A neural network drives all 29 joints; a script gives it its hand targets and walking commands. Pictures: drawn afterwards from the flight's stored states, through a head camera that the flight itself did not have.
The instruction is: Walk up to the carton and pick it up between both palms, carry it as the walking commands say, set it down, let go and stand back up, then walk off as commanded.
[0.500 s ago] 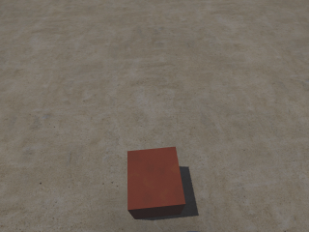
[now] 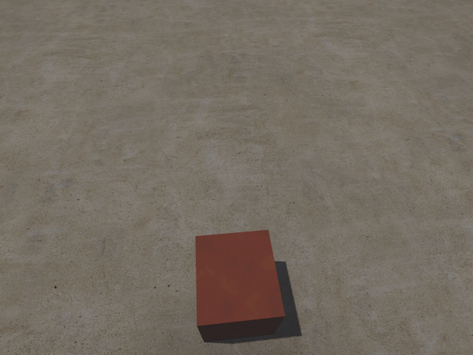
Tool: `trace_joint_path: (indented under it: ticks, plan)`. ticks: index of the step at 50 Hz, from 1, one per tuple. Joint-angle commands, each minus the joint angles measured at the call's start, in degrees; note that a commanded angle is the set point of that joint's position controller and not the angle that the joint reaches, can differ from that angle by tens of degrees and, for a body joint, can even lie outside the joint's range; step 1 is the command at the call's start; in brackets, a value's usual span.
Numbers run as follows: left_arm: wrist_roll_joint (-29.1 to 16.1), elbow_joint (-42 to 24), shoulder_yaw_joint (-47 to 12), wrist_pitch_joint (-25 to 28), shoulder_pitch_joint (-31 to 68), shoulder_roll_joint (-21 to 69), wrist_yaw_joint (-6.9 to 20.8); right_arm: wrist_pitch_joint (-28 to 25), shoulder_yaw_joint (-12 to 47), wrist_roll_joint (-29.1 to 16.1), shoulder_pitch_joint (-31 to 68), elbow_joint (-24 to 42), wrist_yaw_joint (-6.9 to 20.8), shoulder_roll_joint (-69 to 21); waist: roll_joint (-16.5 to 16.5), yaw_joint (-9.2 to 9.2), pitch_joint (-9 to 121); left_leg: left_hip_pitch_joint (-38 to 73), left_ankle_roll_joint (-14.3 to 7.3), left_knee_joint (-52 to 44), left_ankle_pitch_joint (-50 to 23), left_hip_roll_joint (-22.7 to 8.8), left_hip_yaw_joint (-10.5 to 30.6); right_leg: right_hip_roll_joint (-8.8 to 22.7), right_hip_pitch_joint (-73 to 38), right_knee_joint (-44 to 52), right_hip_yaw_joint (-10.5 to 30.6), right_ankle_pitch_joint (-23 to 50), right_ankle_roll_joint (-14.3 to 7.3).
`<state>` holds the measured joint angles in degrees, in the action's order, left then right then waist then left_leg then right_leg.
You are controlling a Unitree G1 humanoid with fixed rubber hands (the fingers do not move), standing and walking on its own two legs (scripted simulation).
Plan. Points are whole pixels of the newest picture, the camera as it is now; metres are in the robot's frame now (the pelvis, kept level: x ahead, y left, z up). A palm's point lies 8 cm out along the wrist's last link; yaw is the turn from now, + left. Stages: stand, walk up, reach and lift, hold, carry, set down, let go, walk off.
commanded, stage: walk up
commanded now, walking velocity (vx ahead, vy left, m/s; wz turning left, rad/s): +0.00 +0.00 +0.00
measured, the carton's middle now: (235, 286) +0.41 +0.00 -0.63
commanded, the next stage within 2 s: stand in 0.78 s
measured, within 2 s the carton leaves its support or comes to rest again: neither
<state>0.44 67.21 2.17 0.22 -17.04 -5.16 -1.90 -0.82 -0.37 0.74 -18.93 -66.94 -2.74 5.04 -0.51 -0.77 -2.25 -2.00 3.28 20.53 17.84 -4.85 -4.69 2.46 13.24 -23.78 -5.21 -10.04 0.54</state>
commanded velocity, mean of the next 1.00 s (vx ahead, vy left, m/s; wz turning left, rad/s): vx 0.00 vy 0.00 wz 0.00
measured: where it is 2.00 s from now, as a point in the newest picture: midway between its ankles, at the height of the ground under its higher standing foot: outside the picture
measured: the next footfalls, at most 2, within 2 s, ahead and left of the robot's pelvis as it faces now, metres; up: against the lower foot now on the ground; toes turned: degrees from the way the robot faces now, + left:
none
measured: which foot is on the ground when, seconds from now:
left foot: down 0.00-1.00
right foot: down 0.00-1.00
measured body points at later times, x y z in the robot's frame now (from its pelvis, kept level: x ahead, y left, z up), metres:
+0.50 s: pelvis +0.01 +0.01 +0.00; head +0.03 +0.01 +0.45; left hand -0.01 +0.22 -0.16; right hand -0.04 -0.18 -0.16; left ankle -0.08 +0.14 -0.74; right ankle +0.03 -0.13 -0.74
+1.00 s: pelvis +0.01 +0.02 +0.00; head +0.02 +0.02 +0.45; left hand -0.01 +0.23 -0.17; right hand -0.02 -0.18 -0.16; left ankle -0.08 +0.14 -0.74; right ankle +0.03 -0.13 -0.74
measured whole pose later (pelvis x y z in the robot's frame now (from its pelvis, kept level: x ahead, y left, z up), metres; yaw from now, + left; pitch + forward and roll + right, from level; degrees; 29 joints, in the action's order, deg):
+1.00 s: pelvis +0.01 +0.02 +0.00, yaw +0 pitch +1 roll +0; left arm -1.1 63.3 1.0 -2.0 -17.5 -6.0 -3.0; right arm -0.1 0.0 -0.7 -20.2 -62.6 -2.7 6.3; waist -0.7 -0.6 -0.8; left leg -3.8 1.2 23.2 19.9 -3.0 -5.6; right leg 4.5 15.1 -25.7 -4.0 -11.1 2.7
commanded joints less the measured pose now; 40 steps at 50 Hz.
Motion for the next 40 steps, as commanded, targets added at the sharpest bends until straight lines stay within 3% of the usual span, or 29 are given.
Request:
trace_joint_path:
  ticks: [1,2,3,4,6,8,11,12,13,15,18,21,24,26,27,28,30,31,33,34,35,37,39,40]
  plan:
    - [0.1,-0.5,0.5,0.4,-4.2,-3.7,0.1,-0.3,-0.7,0.1,-6.5,0.2,-0.3,4.6,-1.0,-0.13,-5.1,-8.8,-2.0,-5.3,-7.2,-3.2,1.9,4.2,-2.8,3.8,3.3,8.5,-0.8]
    - [0.2,-0.8,0.6,0.6,-3.0,-4.5,0.1,-0.3,-0.6,0.0,-5.8,0.4,-0.2,4.1,-1.9,0.22,-3.8,-9.0,-2.0,-4.9,-7.9,-3.0,2.6,4.3,-3.9,3.1,3.3,10.0,-1.1]
    - [0.0,-0.5,0.4,0.5,-4.5,-4.0,-0.2,-0.6,-0.4,-0.4,-6.1,0.5,-0.3,3.6,-0.3,0.11,-4.0,-7.3,-2.4,-5.4,-7.4,-2.7,2.2,3.8,-2.6,3.3,2.8,9.1,-0.1]
    - [0.1,-0.4,0.9,0.5,-4.5,-5.8,-0.2,-0.8,-0.2,0.3,-6.7,-0.1,-0.3,4.3,0.7,-0.09,-2.0,-7.9,-3.1,-5.1,-7.7,-2.9,2.5,4.1,-4.5,2.7,2.9,9.5,-0.7]
    - [0.1,-0.6,0.5,0.4,-4.0,-4.4,0.2,-0.8,-0.5,-0.2,-7.4,-0.1,-0.3,4.4,-0.9,0.21,-4.5,-9.4,-2.5,-5.2,-7.1,-2.5,2.2,4.1,-2.8,3.3,3.6,9.8,-0.7]
    - [-0.2,-0.4,0.9,0.4,-5.3,-5.2,0.2,-1.0,-0.2,0.1,-7.4,0.0,-0.1,4.2,0.7,0.10,-2.0,-8.3,-2.9,-4.8,-7.6,-2.6,2.3,4.4,-4.4,2.5,3.4,11.0,-0.6]
    - [0.1,-0.4,0.5,0.7,-4.9,-4.6,-0.2,-1.5,-0.5,-0.3,-8.8,-0.1,-0.1,4.0,-1.3,0.70,0.4,-5.6,-3.0,-3.6,-13.6,-3.0,2.4,4.8,-4.3,1.8,3.2,12.2,-0.7]
    - [-0.5,-0.3,0.6,0.9,-4.6,-5.3,-0.3,-1.5,-0.6,0.0,-9.0,0.2,-0.1,4.7,-0.3,0.83,-0.5,-4.4,-2.8,-3.6,-16.6,-3.2,1.8,4.6,-3.4,1.8,2.3,12.4,-0.3]
    - [-0.4,-0.4,0.6,0.7,-3.8,-5.0,-0.3,-1.7,-0.3,0.1,-8.3,0.4,0.0,3.3,1.5,0.61,-2.5,-6.0,-3.3,-3.6,-15.5,-3.2,2.8,4.3,-2.5,2.3,3.0,12.4,-0.2]
    - [-0.4,-0.6,0.8,0.4,-3.5,-5.3,-0.1,-1.1,-0.6,0.1,-8.1,0.6,0.1,5.0,-0.3,0.24,-1.5,-6.0,-2.6,-4.2,-14.0,-2.5,1.7,4.2,-3.5,2.1,2.5,11.3,0.0]
    - [-0.1,-0.1,0.3,0.4,-4.3,-4.0,-0.3,-0.7,-0.7,0.2,-8.6,0.6,-0.2,4.0,1.0,0.22,-3.9,-7.3,-2.9,-4.5,-11.5,-2.9,2.1,4.2,-2.7,2.9,2.4,10.0,-0.1]
    - [-0.2,0.0,0.1,0.2,-4.1,-4.3,-0.1,-0.6,-0.7,0.6,-8.9,1.0,0.0,4.4,-3.7,0.95,-3.6,-8.1,-2.5,-4.9,-9.7,-2.8,2.2,4.6,-2.5,3.2,3.3,8.2,-0.3]
    - [0.2,-1.2,0.2,1.3,-3.1,-4.4,-0.1,-1.1,-1.2,0.2,-7.1,1.5,0.2,5.3,1.3,0.81,-1.0,-7.0,-3.0,-3.3,-14.9,-2.6,1.9,4.8,-4.4,1.5,2.8,15.2,-0.4]
    - [0.0,-0.8,0.5,1.1,-2.9,-4.8,-0.2,-1.4,-1.0,0.5,-6.3,1.2,-0.1,5.2,-0.5,0.45,0.0,-5.0,-3.0,-3.4,-16.0,-2.6,1.3,4.9,-4.3,2.3,3.6,13.9,-0.5]
    - [0.0,-1.0,0.8,1.0,-4.0,-6.2,-0.2,-1.4,-1.1,-0.2,-7.4,1.3,0.0,5.8,1.9,0.89,-0.1,-5.7,-2.8,-2.4,-16.5,-2.3,1.4,5.0,-5.4,1.5,3.0,15.9,-0.1]
    - [-0.3,-0.7,0.1,0.7,-3.2,-3.9,-0.3,-1.2,-0.9,0.2,-5.9,1.4,0.0,4.4,-2.2,0.42,-4.1,-6.9,-2.6,-3.1,-17.8,-2.3,1.2,5.1,-2.1,2.0,3.2,15.9,0.2]
    - [-0.2,-0.4,-0.1,0.5,-4.3,-4.1,-0.4,-1.0,-1.0,0.2,-8.6,0.9,0.3,4.3,0.7,1.18,-2.7,-5.9,-3.2,-3.4,-14.0,-2.7,1.7,4.7,-3.3,2.3,2.9,13.5,-0.2]
    - [-0.3,-0.9,0.3,0.6,-4.5,-4.3,-0.2,-0.9,-0.9,0.2,-8.1,0.8,0.1,5.3,0.6,0.24,-4.1,-6.4,-2.7,-3.3,-17.0,-2.4,1.1,4.7,-3.5,2.0,2.4,15.7,0.5]
    - [-0.1,-0.8,0.7,0.9,-4.4,-5.1,-0.1,-1.2,-1.2,-0.6,-8.5,0.9,0.0,4.9,0.9,1.05,-0.4,-4.0,-2.5,-2.5,-19.2,-2.5,0.8,5.0,-5.5,0.7,2.7,17.9,0.1]
    - [0.1,-1.3,0.4,0.9,-5.2,-5.1,-0.2,-1.4,-1.2,-0.2,-7.8,0.8,0.0,5.2,-0.4,0.47,0.2,-3.7,-2.9,-1.8,-21.9,-2.9,0.3,5.2,-4.9,0.3,2.1,18.4,-0.1]
    - [-0.3,-1.0,0.3,0.9,-4.8,-4.4,-0.4,-1.3,-1.0,-0.3,-8.3,1.2,-0.1,5.3,-0.9,0.62,-1.4,-4.9,-3.0,-2.3,-22.0,-2.6,1.5,4.9,-5.1,0.8,2.8,16.0,0.0]
    - [-0.2,-1.6,0.3,0.7,-3.4,-4.4,-0.4,-1.3,-1.4,-0.1,-6.1,1.9,0.0,6.2,1.1,1.13,-1.1,-3.7,-3.1,-2.3,-20.2,-2.6,1.2,4.7,-3.9,1.6,2.3,15.3,0.6]
    - [-0.2,-0.9,0.3,0.6,-3.8,-5.2,-0.3,-0.9,-1.0,-0.1,-6.3,1.4,0.0,4.4,0.1,0.75,-2.1,-4.6,-3.1,-2.8,-17.6,-2.6,1.5,5.1,-3.1,1.8,2.7,15.1,-0.3]
    - [-0.5,-1.2,0.4,0.5,-4.3,-3.8,-0.3,-0.8,-1.3,0.1,-6.6,1.6,-0.2,5.4,-2.5,-0.04,-2.5,-5.3,-3.4,-2.9,-18.4,-2.4,0.6,5.7,-3.7,1.7,2.7,14.8,-0.3]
